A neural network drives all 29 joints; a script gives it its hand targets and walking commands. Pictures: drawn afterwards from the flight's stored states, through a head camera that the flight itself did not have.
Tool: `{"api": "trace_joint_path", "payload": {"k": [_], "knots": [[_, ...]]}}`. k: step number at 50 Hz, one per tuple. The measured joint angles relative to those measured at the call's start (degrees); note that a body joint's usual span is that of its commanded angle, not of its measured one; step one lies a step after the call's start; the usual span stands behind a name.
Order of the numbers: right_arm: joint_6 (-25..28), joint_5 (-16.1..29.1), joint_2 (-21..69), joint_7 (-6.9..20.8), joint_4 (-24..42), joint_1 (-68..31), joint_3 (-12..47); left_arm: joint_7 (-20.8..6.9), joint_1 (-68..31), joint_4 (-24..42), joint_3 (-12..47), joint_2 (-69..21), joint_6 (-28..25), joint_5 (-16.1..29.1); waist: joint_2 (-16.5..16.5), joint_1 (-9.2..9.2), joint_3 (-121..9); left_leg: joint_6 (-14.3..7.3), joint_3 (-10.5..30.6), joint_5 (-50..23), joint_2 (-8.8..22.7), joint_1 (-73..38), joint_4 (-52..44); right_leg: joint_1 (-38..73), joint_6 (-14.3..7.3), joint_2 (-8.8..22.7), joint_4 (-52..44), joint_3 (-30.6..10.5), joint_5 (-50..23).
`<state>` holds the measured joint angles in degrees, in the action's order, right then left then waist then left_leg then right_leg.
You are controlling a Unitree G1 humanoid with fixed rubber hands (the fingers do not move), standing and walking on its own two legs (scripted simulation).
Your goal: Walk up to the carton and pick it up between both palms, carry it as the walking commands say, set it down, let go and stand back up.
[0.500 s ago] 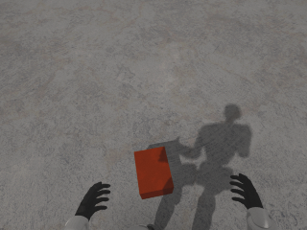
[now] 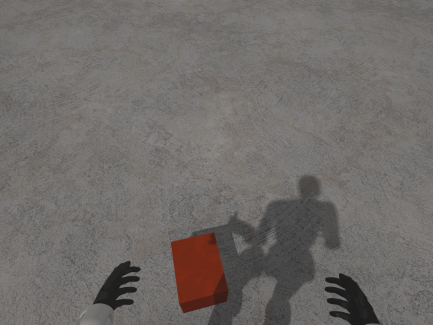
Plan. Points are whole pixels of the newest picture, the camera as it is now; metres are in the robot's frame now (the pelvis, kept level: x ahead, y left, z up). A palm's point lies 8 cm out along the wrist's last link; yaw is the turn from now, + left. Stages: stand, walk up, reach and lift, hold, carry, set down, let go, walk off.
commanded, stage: let go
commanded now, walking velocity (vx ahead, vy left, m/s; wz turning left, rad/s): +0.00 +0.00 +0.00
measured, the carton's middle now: (198, 272) +0.41 +0.11 -0.68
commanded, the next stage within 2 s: stand in 0.14 s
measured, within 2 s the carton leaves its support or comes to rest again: neither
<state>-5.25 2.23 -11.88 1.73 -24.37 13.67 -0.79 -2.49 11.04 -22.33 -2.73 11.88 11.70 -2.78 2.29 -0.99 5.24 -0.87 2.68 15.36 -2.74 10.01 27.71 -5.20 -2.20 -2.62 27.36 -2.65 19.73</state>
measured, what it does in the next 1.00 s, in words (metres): stands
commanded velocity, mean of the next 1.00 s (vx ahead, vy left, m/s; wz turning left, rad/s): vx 0.00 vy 0.00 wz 0.00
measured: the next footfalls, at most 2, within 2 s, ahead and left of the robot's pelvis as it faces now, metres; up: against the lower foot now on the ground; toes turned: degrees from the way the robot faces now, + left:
none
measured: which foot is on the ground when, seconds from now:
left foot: down 0.00-1.00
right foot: down 0.00-1.00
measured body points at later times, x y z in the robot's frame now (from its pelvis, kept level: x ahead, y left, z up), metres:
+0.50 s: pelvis +0.01 +0.03 +0.00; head +0.02 +0.06 +0.45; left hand +0.16 +0.31 -0.12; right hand +0.14 -0.26 -0.08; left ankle +0.00 +0.11 -0.74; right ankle -0.05 -0.10 -0.74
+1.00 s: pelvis +0.00 +0.04 +0.01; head +0.00 +0.06 +0.46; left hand +0.10 +0.33 -0.12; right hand +0.10 -0.26 -0.10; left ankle +0.00 +0.11 -0.74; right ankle -0.05 -0.10 -0.74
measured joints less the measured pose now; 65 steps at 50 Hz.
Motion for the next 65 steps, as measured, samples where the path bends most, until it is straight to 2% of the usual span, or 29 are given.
{"api": "trace_joint_path", "payload": {"k": [9, 12, 15, 22, 30, 65], "knots": [[0.9, -1.1, 0.9, -1.1, -2.7, -1.0, -0.2, 2.5, 1.8, -0.9, 1.5, 0.9, 1.4, 1.4, -1.2, 0.05, -4.3, -1.6, -0.9, 1.2, -1.1, 2.4, 0.9, -2.2, 1.5, 1.3, 0.5, -0.6, 1.0], [2.2, -4.2, 0.1, -1.9, -8.1, -2.6, 0.1, 3.7, 0.5, -5.6, 1.5, 2.1, -2.7, 1.2, -0.9, -0.12, -4.1, -1.8, -1.4, 1.3, -1.0, 3.5, 1.7, -3.3, 1.9, 1.2, 0.8, -0.8, 0.8], [3.2, -5.0, -1.4, -2.3, -13.0, -3.2, -0.4, 4.2, -0.3, -9.9, 0.6, 4.0, -6.1, 1.1, 0.1, 0.02, -3.9, -2.0, -1.5, 1.5, -1.0, 3.7, 2.1, -3.3, 2.1, 1.2, 0.7, -0.8, 0.7], [4.6, -4.8, -4.8, -2.7, -19.2, -3.6, -2.3, 4.1, 0.1, -17.0, -0.4, 6.4, -9.2, 1.0, 1.4, 0.91, -5.3, -2.6, -2.1, 1.5, -0.9, 2.8, 1.6, -2.1, 2.7, 1.4, -0.7, -1.3, 0.1], [5.2, -4.6, -5.1, -3.0, -23.3, -4.5, -2.3, 4.0, 0.1, -21.6, 0.1, 6.8, -10.6, 1.0, 1.4, 1.32, -5.4, -3.2, -2.5, 0.2, -1.4, 1.3, -0.8, -0.7, 3.2, 2.1, -3.0, -1.7, -1.2], [5.7, -3.8, -6.8, -2.8, -34.1, -6.5, -0.8, 4.0, -0.5, -31.9, 1.7, 8.2, -12.0, 1.5, 0.2, 1.09, -4.3, -2.6, -1.4, -3.9, -1.2, -1.1, -5.9, 1.8, 2.9, 2.2, -7.8, -0.6, -4.9]]}}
